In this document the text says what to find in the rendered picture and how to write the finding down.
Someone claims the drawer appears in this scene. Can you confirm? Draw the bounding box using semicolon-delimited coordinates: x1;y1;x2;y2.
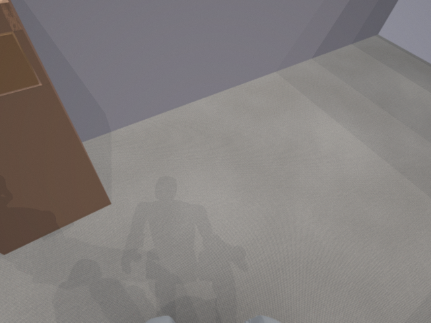
0;32;39;94

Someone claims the cabinet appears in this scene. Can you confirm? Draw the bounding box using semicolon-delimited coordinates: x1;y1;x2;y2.
0;0;111;255

